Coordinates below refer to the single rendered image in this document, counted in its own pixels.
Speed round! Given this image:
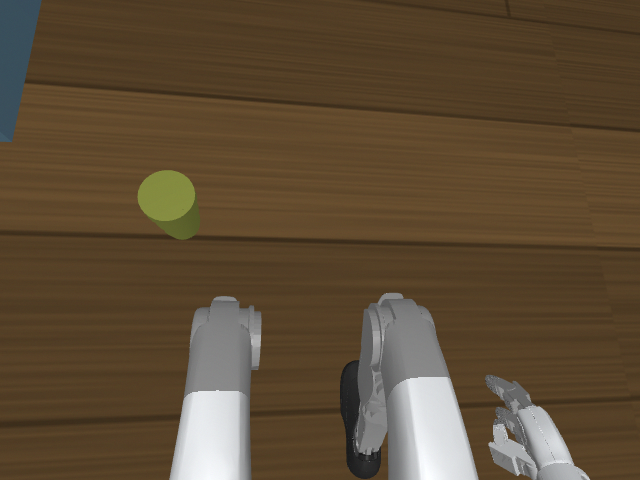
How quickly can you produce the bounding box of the right robot arm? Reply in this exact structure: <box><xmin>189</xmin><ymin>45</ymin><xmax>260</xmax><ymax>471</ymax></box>
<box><xmin>536</xmin><ymin>463</ymin><xmax>590</xmax><ymax>480</ymax></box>

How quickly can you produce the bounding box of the cup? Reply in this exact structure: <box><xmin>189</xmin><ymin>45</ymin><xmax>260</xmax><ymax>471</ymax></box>
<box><xmin>138</xmin><ymin>170</ymin><xmax>200</xmax><ymax>240</ymax></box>

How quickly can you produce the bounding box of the right robot foot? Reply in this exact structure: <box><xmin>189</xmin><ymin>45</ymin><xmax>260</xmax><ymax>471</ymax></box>
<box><xmin>340</xmin><ymin>360</ymin><xmax>381</xmax><ymax>479</ymax></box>

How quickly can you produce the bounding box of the right robot hand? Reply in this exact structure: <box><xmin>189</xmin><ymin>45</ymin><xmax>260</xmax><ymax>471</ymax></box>
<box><xmin>485</xmin><ymin>375</ymin><xmax>575</xmax><ymax>480</ymax></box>

